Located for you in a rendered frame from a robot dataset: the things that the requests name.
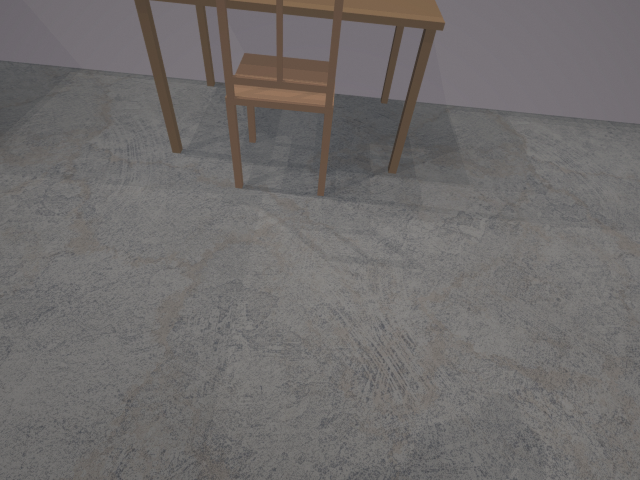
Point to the chair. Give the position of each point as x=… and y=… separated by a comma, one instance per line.
x=279, y=82

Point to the table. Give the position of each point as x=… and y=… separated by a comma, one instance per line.
x=423, y=14

